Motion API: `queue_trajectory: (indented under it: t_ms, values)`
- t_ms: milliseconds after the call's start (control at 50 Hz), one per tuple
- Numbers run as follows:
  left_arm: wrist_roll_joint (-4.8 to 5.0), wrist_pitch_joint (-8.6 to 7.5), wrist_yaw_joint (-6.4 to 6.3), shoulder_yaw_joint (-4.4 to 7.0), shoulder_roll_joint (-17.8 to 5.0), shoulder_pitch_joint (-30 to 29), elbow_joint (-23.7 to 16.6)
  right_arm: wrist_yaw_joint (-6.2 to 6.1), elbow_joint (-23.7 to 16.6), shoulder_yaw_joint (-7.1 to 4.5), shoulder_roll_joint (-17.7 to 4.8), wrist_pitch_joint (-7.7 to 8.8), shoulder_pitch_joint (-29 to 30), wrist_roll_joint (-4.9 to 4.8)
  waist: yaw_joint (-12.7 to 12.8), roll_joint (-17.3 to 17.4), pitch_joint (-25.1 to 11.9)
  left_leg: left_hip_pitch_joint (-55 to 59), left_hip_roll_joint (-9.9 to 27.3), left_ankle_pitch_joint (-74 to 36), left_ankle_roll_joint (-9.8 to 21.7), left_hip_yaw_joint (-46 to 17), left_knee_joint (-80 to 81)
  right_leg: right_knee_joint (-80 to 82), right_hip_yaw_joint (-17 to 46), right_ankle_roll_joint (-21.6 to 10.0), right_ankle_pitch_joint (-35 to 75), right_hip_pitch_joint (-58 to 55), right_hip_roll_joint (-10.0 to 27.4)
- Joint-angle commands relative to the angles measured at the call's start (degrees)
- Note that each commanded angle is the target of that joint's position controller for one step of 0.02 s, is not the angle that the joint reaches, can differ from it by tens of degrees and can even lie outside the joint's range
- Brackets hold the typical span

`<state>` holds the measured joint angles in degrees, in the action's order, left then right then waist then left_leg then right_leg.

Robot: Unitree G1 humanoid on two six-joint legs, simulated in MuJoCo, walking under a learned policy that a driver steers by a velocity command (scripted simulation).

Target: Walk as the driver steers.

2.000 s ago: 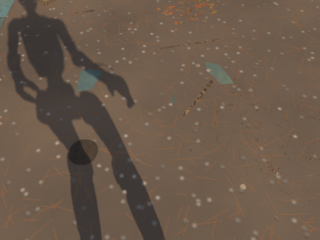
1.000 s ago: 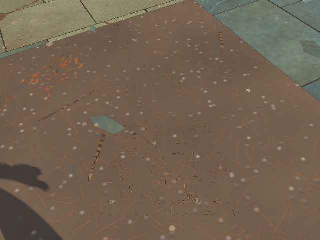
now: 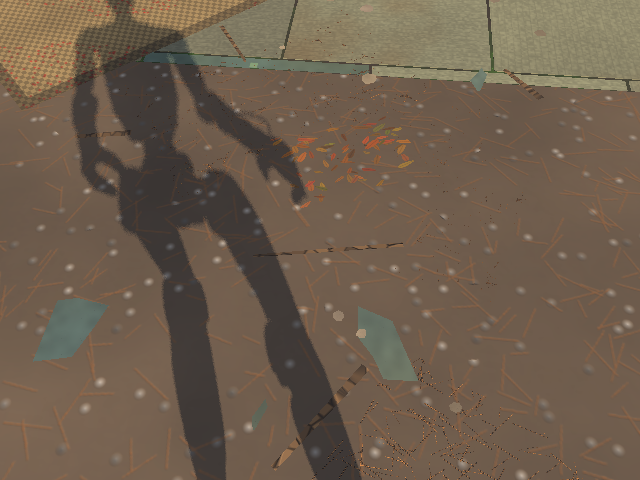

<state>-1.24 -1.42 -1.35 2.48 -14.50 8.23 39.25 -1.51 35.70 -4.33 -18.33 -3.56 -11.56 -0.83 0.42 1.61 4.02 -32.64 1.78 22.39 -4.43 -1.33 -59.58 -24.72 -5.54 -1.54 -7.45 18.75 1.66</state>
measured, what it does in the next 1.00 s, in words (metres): steps on the spot: left foot, then right foot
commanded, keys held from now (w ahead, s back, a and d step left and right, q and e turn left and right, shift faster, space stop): q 0.24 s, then no key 0.76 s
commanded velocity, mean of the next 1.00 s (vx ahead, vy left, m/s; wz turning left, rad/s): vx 0.02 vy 0.00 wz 0.28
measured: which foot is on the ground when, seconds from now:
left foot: up 0.00-0.16, down 0.18-1.00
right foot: down 0.00-0.18, up 0.20-0.58, down 0.60-1.00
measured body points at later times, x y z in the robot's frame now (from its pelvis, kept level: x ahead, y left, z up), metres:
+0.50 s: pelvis +0.03 +0.04 +0.00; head +0.05 +0.07 +0.45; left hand +0.11 +0.34 -0.12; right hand +0.26 -0.18 -0.07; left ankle +0.03 +0.13 -0.74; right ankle +0.08 -0.11 -0.70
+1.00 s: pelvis +0.05 +0.01 +0.00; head +0.05 +0.02 +0.45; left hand +0.11 +0.28 -0.12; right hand +0.23 -0.21 -0.12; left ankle +0.03 +0.13 -0.74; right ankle +0.07 -0.10 -0.74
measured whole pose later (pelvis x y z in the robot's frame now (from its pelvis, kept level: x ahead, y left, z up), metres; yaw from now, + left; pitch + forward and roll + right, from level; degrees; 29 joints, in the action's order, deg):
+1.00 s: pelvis +0.05 +0.01 +0.00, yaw +15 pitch -1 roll +0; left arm -0.6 -1.2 -0.5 0.9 -12.9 9.8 47.0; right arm -1.5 43.7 -2.9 -13.3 -1.2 -12.4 0.8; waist -0.2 -0.2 1.7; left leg -14.0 -2.3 15.1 0.0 -4.9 -30.5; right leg -30.3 -0.3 -0.2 -17.2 11.9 -0.1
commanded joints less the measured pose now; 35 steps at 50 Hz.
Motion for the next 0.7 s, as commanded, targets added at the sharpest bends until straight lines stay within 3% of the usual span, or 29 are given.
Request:
queue_trajectory:
  t_ms: [20,100,140,160,180,200,220,240,260,280,300,320,360,420,480,540,580,600,620,640,660,700]
  values:
    - [0.55,0.01,-0.34,3.19,-10.45,-3.26,-3.35,0.72,-4.14,-0.62,-2.71,0.23,-1.41,0.12,-0.39,-9.26,-10.92,5.79,1.94,-3.88,0.74,0.46,6.37,8.52,8.42,-12.17,14.36,-7.32,15.82]
    - [1.52,0.58,0.26,3.87,-12.01,-2.75,-1.90,1.77,-5.71,-1.15,-3.78,-0.20,1.07,0.04,0.39,-10.14,-9.25,9.56,1.30,-3.70,3.03,2.82,15.37,7.39,6.70,-10.76,8.81,-8.32,17.09]
    - [2.47,0.91,0.32,4.08,-12.50,-3.18,-1.20,2.27,-5.67,-1.51,-3.59,-0.15,-0.16,0.05,-0.98,-9.59,-9.17,13.69,-0.02,-7.18,5.06,4.68,24.31,3.90,5.15,-8.42,7.20,-8.87,16.80]
    - [2.82,1.09,0.31,3.95,-11.66,-2.36,-0.55,2.24,-5.03,-1.94,-4.02,-0.04,-1.73,0.15,-1.54,-8.62,-9.32,17.92,-1.50,-10.57,6.49,5.24,29.38,0.55,3.30,-6.12,4.59,-7.33,15.35]
    - [2.35,1.28,0.49,3.54,-9.67,0.72,0.86,1.73,-4.53,-2.87,-6.35,0.12,-4.12,0.31,-1.77,-3.92,-9.31,24.38,-0.46,-17.89,8.75,1.29,34.79,-6.11,0.01,-2.06,-0.86,-2.63,12.52]
    - [-0.39,1.37,0.87,2.32,-5.87,1.32,-0.65,0.59,-5.58,-4.43,-13.23,0.41,-5.81,0.60,-0.24,13.85,-9.43,33.30,14.41,-38.50,14.88,-19.13,37.32,-25.17,-6.07,4.09,-21.78,12.25,4.71]
    - [-0.49,1.18,0.28,2.64,-7.38,-3.68,-3.29,0.85,-7.04,-4.34,-14.98,1.49,-4.89,2.26,-2.91,15.81,-10.09,29.58,20.94,-40.04,25.40,-29.41,39.40,-37.65,2.72,6.04,-31.79,21.05,-1.50]
    - [0.64,1.27,-0.03,3.39,-9.58,-5.94,-3.23,1.24,-6.63,-3.68,-12.37,2.61,-4.61,2.62,-4.04,9.38,-10.19,28.52,18.15,-36.11,24.64,-25.33,40.26,-42.65,7.26,5.54,-28.57,21.83,-0.38]
    - [1.37,1.48,-0.23,3.65,-9.84,-4.79,-2.47,1.15,-6.25,-2.99,-10.41,3.30,-1.72,1.99,-1.98,7.25,-9.09,27.49,15.20,-33.76,21.17,-20.21,39.60,-42.65,8.18,4.85,-23.40,21.95,0.63]
    - [1.03,1.70,-0.67,3.79,-9.56,-3.34,-0.91,0.89,-6.55,-2.37,-8.23,3.35,1.01,1.05,-0.84,4.77,-9.49,27.29,12.69,-32.19,18.31,-17.21,38.85,-41.41,8.53,5.01,-19.69,21.26,1.36]
    - [0.58,1.92,-0.83,3.90,-9.73,-2.36,-0.40,0.61,-6.71,-1.72,-7.00,3.17,2.96,0.52,-0.04,5.41,-9.71,25.95,11.53,-34.96,17.43,-15.10,38.46,-41.47,8.03,5.60,-16.90,19.42,1.16]
    - [0.65,1.94,-0.62,3.82,-9.29,-1.46,0.09,0.34,-6.74,-1.20,-6.29,3.08,3.37,0.81,0.53,6.01,-10.74,24.69,10.59,-37.86,17.38,-13.68,38.26,-42.42,7.54,6.08,-14.90,16.54,0.57]
    - [1.31,1.99,-0.29,3.36,-8.07,-0.62,0.61,0.07,-6.29,-0.75,-5.55,3.12,3.32,1.40,0.62,5.61,-11.69,25.08,9.60,-38.35,17.51,-11.99,38.28,-39.01,7.25,6.66,-12.69,14.03,0.19]
    - [1.38,2.13,0.03,2.32,-6.14,-2.48,0.24,-0.19,-5.32,-0.67,-5.54,2.91,2.82,1.44,-0.71,6.02,-10.78,25.54,9.34,-33.16,17.41,-12.37,38.21,-27.97,7.46,6.73,-12.05,10.57,0.75]
    - [1.52,2.18,0.48,2.09,-6.46,-2.90,0.07,0.19,-4.45,-0.69,-6.02,2.57,2.80,1.71,-1.84,7.05,-9.28,22.59,9.82,-27.64,18.31,-14.24,38.39,-20.32,6.90,6.16,-14.09,4.86,0.59]
    - [1.70,1.89,0.80,2.02,-6.46,-1.82,0.38,0.76,-3.22,-0.08,-4.92,2.53,3.40,1.36,-1.42,6.66,-7.86,21.10,9.47,-25.02,17.96,-16.33,37.44,-11.61,6.38,5.17,-12.83,0.21,0.02]
    - [0.90,1.25,1.24,1.54,-5.37,0.90,1.44,0.89,-2.10,0.73,-2.99,2.75,3.62,0.74,0.93,4.50,-7.68,18.48,6.98,-22.12,14.60,-15.40,35.97,2.59,6.27,3.48,0.32,-8.13,-0.01]
    - [-0.05,0.96,1.14,1.65,-7.23,1.90,1.38,0.89,-1.45,1.20,-1.58,3.25,1.67,1.45,0.08,1.39,-9.05,16.22,4.59,-17.06,11.38,-14.02,34.29,3.23,10.47,2.04,8.70,-13.38,3.97]
    - [-0.25,0.95,0.85,2.53,-11.61,1.31,1.20,1.28,-1.23,1.08,-1.61,3.88,-1.35,2.37,-3.45,-7.02,-9.26,13.93,-0.19,-10.53,8.70,-9.34,31.14,0.41,13.78,-0.99,16.10,-14.64,8.66]
    - [0.21,0.83,1.13,2.00,-8.89,-1.08,1.86,1.14,-0.93,1.18,-0.88,3.98,-0.74,2.59,-3.87,-11.95,-9.21,18.59,-2.22,-7.23,6.14,-5.50,32.25,2.06,15.31,-4.15,5.01,-7.22,9.00]
    - [0.23,0.53,1.43,1.17,-5.89,-3.06,1.01,0.95,-0.48,0.84,-2.50,3.76,1.95,2.71,-2.52,-9.93,-7.09,20.45,-1.87,-8.83,5.30,-5.59,32.36,3.11,14.25,-3.23,-2.02,-4.51,6.90]
    - [0.19,-0.19,1.41,1.03,-6.28,-2.40,1.32,0.56,-0.54,0.45,-2.66,2.88,4.29,2.07,-1.04,-7.72,-5.42,20.00,-1.70,-12.10,6.30,-6.27,31.90,2.45,11.56,-0.47,-4.60,-3.68,4.33]
Velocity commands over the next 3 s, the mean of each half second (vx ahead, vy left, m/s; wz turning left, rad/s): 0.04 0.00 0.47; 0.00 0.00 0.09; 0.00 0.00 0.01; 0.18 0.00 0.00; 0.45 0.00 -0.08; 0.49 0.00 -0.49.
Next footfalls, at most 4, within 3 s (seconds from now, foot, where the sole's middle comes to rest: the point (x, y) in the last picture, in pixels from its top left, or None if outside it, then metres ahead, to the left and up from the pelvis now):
0.18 left None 0.07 0.14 -0.78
0.60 right None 0.11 -0.09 -0.78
1.94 left None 0.11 0.17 -0.78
2.42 right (324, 432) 0.53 0.04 -0.78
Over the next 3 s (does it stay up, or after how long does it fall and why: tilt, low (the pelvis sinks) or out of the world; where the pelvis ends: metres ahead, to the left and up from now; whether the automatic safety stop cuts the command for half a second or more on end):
stays up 0.65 0.17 -0.01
